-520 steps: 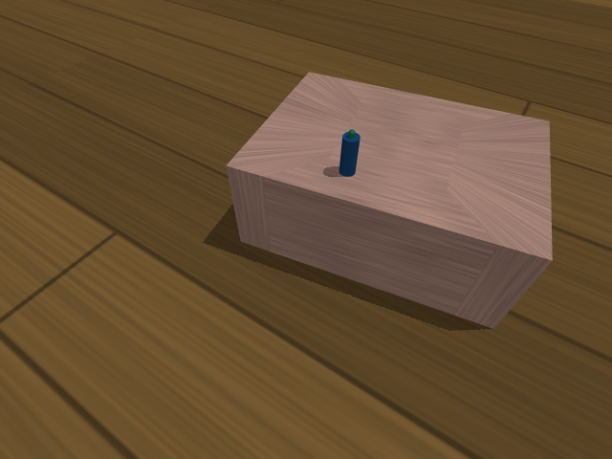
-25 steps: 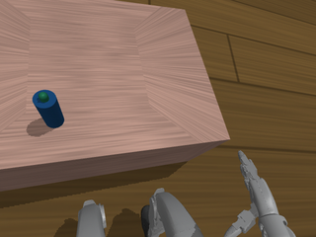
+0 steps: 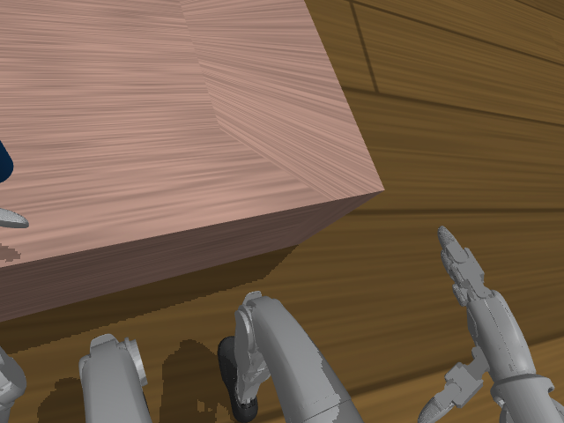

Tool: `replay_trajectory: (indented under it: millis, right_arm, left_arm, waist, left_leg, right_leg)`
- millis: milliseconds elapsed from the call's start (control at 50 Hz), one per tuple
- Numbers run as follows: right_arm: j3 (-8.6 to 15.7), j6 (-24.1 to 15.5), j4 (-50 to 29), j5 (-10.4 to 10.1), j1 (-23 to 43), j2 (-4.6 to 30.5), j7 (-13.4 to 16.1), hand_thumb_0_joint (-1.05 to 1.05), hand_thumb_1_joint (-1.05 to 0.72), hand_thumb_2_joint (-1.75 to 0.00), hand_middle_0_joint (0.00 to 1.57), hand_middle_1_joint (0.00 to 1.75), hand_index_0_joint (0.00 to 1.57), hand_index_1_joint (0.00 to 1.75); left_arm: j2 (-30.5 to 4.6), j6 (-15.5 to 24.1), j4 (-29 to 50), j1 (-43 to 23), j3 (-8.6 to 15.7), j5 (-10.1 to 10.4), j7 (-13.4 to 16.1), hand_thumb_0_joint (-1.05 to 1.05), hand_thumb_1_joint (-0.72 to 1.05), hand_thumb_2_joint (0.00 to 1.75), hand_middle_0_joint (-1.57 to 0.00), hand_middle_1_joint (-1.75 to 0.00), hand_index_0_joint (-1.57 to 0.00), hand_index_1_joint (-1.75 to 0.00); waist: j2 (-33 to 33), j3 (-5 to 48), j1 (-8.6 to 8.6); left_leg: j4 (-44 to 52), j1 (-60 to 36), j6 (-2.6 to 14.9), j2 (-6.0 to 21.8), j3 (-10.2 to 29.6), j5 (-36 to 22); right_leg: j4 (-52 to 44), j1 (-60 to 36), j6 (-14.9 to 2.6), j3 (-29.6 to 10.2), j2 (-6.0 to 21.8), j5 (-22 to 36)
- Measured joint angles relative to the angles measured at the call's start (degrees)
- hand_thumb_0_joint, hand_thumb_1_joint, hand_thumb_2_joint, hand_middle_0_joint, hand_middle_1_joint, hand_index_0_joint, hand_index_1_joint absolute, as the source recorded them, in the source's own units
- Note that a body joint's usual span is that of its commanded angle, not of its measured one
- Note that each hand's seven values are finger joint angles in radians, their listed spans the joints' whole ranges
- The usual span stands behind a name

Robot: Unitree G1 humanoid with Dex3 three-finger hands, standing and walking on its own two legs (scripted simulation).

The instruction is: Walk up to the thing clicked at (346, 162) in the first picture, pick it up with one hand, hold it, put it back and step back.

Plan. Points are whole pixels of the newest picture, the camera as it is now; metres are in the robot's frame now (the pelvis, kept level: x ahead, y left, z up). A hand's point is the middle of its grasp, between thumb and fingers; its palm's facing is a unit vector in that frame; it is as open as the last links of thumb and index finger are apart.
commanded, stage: close in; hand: left
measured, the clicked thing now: out of the picture +0.54 +0.24 -0.05
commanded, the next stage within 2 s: rest palm in 0.38 s
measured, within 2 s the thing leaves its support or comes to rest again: leaves its support in 1.66 s
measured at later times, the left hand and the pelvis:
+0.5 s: hand out of the picture +0.52 +0.22 -0.06, palm faces +0.20 -0.98 +0.03, open 17.6 cm; pelvis +0.01 +0.00 +0.00, yaw +1 degrees
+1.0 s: hand out of the picture +0.55 +0.23 -0.07, palm faces +0.22 -0.97 +0.02, open 15.3 cm; pelvis +0.01 +0.00 -0.01, yaw +0 degrees
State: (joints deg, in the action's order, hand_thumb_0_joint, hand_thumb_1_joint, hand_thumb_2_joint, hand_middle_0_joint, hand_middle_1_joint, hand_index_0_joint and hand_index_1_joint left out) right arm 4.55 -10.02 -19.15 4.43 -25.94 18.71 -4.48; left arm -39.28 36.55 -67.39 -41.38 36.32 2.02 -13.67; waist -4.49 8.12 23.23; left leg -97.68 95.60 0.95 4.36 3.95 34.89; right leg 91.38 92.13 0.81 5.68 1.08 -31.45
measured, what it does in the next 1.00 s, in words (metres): stands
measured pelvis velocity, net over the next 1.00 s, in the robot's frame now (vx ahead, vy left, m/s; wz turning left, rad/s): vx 0.01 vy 0.00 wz -0.01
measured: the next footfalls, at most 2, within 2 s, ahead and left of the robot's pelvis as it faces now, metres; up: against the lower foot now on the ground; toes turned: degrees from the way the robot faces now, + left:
none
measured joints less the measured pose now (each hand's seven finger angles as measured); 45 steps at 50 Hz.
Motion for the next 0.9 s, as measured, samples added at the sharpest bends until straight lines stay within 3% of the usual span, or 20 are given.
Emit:
replay_trajectory:
  millis: [60, 260, 480, 640, 740, 900]
  right_arm:
    - [0.78, 1.12, -0.85, 0.05, -0.74, 0.1, -0.11, -0.01, 0.52, -0.05, 0.07, 0.06, 0.07, 0.05]
    - [1.31, 3.43, -1.63, -0.77, -0.66, 0.14, -0.08, -0.01, 0.52, -0.04, 0.07, 0.06, 0.07, 0.05]
    - [2.34, 4.28, -4.63, -0.8, -1.03, 0.49, -1.07, -0.01, 0.52, -0.05, 0.07, 0.06, 0.07, 0.05]
    - [2.44, 5.41, -5.48, -0.4, -1.21, 0.59, -2.03, -0.01, 0.51, -0.05, 0.07, 0.06, 0.07, 0.05]
    - [1.45, 6.05, -6.87, -0.27, -1.53, 0.31, -2.1, -0.01, 0.5, -0.05, 0.07, 0.06, 0.07, 0.05]
    - [1.41, 6.51, -8.05, -1.05, -1.19, 1.4, -1.89, -0.01, 0.5, -0.05, 0.07, 0.06, 0.07, 0.05]
  left_arm:
    - [0.12, -0.51, 1.06, -0.16, -0.75, -0.92, 1.83, -0.01, -0.56, 0.01, -0.06, -0.06, -0.07, -0.05]
    - [2.98, -1.83, 0.55, -0.97, -4.77, -0.99, 6.08, -0.01, -0.55, 0.0, -0.06, -0.05, -0.08, -0.04]
    - [5.04, -0.07, 0.89, -1.71, -6.4, -2.47, 10.3, -0.01, -0.58, 0.0, -0.08, -0.05, -0.1, -0.04]
    - [3.09, 0.51, -1.01, -2.63, -4.24, -3.57, 11.81, -0.01, -0.6, 0.0, -0.12, -0.04, -0.12, -0.04]
    - [1.71, 0.71, -0.77, -2.78, -2.98, -3.68, 11.8, -0.01, -0.58, 0.02, -0.22, -0.11, -0.23, -0.1]
    - [-0.66, -0.53, -1.7, -5.54, -3.99, -3.95, 10.29, -0.01, -0.55, 0.06, -0.38, -0.22, -0.39, -0.21]
  waist:
    - [0.21, 0.48, 0.25]
    - [1.83, 1.11, -1.15]
    - [0.9, 1.09, -0.66]
    - [1.29, 0.81, 0.66]
    - [1.05, 0.6, 1.05]
    - [0.83, 0.55, 1.69]
  left_leg:
    - [-0.36, 0.5, -0.12, -0.06, 0.15, 0.0]
    - [0.41, -0.28, 0.24, -0.29, -0.33, 0.19]
    - [0.41, -0.26, 0.07, -0.52, -0.62, 0.61]
    - [-0.28, 0.87, -0.17, -0.21, -0.23, 0.94]
    - [-0.87, 1.53, -0.28, -0.08, -0.35, 1.14]
    - [-1.26, 2.39, -0.29, -0.13, -0.1, 1.16]
  right_leg:
    - [0.45, 0.5, -0.12, 0.11, 0.04, -0.09]
    - [-0.21, -0.2, 0.22, -0.32, 0.23, -0.32]
    - [0.24, 0.08, 0.15, -0.64, 0.44, -0.98]
    - [0.8, 1.21, -0.09, -0.35, 0.1, -1.19]
    - [1.61, 2.13, -0.16, -0.53, -0.02, -1.38]
    - [1.78, 2.8, -0.14, -0.34, -0.04, -1.35]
